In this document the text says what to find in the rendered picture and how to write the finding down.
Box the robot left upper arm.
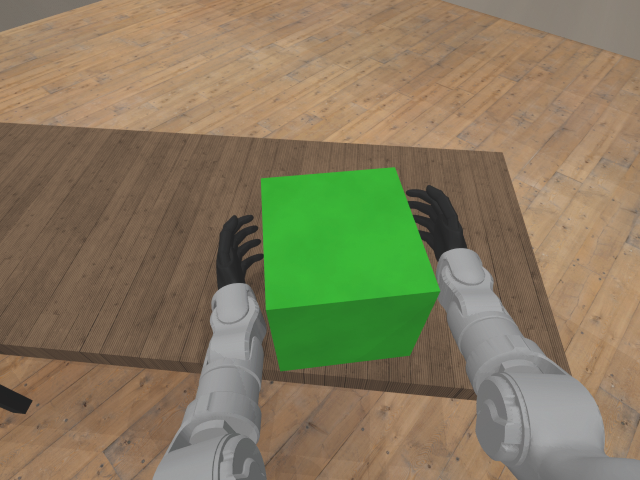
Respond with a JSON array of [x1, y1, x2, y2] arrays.
[[153, 433, 267, 480]]

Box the robot right upper arm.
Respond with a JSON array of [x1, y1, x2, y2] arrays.
[[475, 371, 640, 480]]

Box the table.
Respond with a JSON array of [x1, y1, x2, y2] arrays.
[[0, 122, 572, 414]]

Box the robot left forearm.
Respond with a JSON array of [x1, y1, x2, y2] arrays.
[[152, 283, 267, 480]]

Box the right robot hand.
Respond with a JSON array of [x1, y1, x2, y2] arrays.
[[406, 185, 468, 261]]

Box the left robot hand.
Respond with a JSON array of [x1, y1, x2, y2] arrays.
[[216, 215, 264, 290]]

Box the carton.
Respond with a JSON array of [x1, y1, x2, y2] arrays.
[[261, 167, 440, 371]]

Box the robot right forearm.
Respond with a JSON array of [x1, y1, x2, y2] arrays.
[[436, 248, 605, 445]]

